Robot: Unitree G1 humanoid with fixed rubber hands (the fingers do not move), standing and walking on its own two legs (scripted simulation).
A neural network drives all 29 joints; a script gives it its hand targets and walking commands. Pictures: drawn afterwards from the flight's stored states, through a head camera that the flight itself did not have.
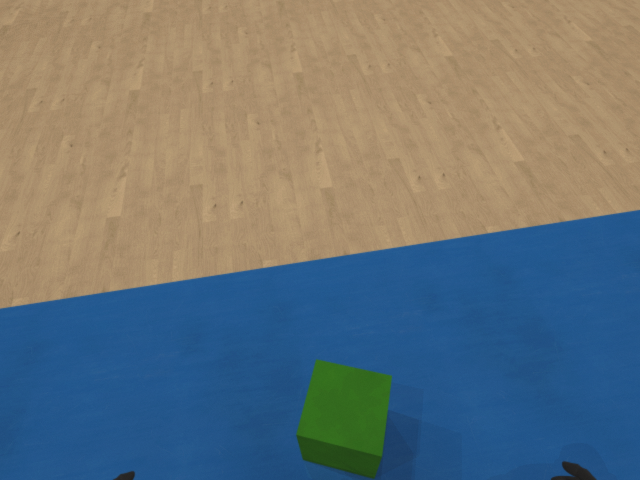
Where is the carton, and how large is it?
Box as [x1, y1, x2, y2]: [296, 359, 391, 478]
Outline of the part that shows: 316,359 296,434 302,457 305,460 373,478 382,452 391,376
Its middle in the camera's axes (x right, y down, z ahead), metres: +0.07 +0.49 +1.07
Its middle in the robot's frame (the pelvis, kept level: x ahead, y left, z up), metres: +0.40 -0.02 -0.66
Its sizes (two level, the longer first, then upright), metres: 0.210 0.200 0.250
